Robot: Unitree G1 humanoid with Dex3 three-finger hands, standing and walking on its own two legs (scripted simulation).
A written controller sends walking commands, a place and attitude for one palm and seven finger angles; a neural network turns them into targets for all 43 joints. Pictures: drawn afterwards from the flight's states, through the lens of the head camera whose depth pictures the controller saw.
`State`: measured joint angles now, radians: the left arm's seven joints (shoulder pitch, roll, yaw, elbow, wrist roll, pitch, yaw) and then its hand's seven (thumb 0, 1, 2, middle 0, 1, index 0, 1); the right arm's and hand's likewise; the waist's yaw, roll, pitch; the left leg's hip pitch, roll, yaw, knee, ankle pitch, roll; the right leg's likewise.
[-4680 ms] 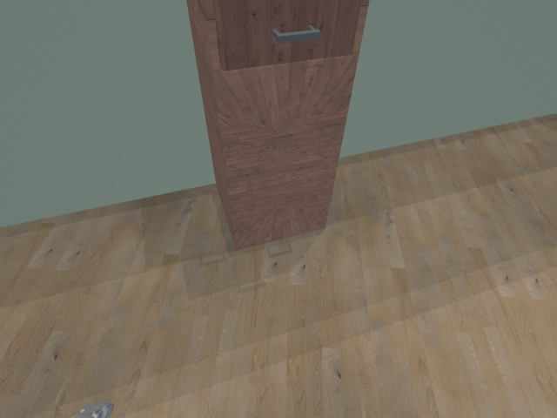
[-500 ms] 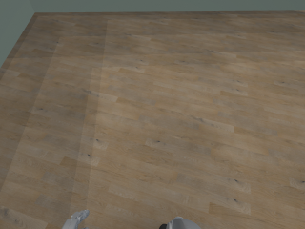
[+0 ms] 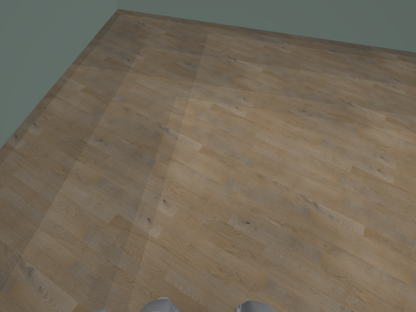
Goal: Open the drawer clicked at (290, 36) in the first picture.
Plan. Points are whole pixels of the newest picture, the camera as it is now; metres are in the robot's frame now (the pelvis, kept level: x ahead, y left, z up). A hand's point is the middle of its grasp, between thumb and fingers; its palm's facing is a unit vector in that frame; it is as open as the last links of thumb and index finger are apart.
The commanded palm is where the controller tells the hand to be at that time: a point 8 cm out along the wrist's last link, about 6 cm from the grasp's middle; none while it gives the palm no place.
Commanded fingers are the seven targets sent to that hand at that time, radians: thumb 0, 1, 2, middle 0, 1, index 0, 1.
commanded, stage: turn to face it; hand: left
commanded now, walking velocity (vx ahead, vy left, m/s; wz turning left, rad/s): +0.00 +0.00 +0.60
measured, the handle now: out of the picture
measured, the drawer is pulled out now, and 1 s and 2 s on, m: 0.00 0.00 0.00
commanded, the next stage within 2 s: none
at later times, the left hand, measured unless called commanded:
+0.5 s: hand out of the picture +0.03 +0.13 -0.13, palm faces +0.31 -0.91 -0.28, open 7.4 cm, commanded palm none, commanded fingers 0.00 0.90 0.90 -0.20 -0.30 -0.20 -0.30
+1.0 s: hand out of the picture -0.08 +0.18 -0.15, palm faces +0.60 -0.75 -0.28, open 7.4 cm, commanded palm none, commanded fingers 0.00 0.90 0.90 -0.20 -0.30 -0.20 -0.30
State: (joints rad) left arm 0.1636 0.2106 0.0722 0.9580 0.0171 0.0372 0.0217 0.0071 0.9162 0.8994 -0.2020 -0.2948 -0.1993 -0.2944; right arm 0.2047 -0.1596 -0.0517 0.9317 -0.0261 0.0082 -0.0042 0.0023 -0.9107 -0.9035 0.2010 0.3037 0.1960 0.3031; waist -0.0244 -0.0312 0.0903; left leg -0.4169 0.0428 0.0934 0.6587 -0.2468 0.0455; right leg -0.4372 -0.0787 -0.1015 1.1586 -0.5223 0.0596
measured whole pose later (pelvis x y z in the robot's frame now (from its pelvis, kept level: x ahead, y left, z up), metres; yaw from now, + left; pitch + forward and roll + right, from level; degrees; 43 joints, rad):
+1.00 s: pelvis -0.02 -0.06 +0.02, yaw +35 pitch +0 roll -1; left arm 0.18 0.28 0.08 0.90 0.02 0.06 0.01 0.01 0.91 0.90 -0.20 -0.29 -0.20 -0.29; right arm 0.15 -0.20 -0.05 0.90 -0.02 0.04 0.01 0.00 -0.90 -0.90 0.20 0.30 0.20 0.30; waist 0.00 -0.02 0.08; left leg -0.26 -0.01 -0.02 0.51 -0.24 0.02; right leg -0.48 -0.11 -0.03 1.04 -0.40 0.10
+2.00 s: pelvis -0.03 -0.11 +0.02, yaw +70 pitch +0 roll +0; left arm 0.17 0.25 0.07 0.89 0.01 0.06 0.02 0.01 0.91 0.90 -0.20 -0.29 -0.20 -0.29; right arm 0.18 -0.20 -0.05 0.91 -0.02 0.04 0.00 0.00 -0.90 -0.90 0.21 0.30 0.20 0.30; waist -0.02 0.00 0.06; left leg -0.28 -0.03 -0.06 0.49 -0.21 0.02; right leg -0.42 -0.08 -0.03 0.90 -0.42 0.09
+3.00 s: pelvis -0.09 -0.03 +0.02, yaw +84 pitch -1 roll +0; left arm 0.22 0.20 0.05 1.04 0.02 0.02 -0.01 0.01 0.91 0.90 -0.20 -0.29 -0.20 -0.29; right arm 0.45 -0.12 -0.02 1.12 -0.01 -0.05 -0.04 0.00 -0.92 -0.90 0.20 0.30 0.20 0.30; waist -0.01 -0.03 0.03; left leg 0.09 -0.06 0.10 0.26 -0.33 0.07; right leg -0.61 -0.10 -0.09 1.02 -0.19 0.05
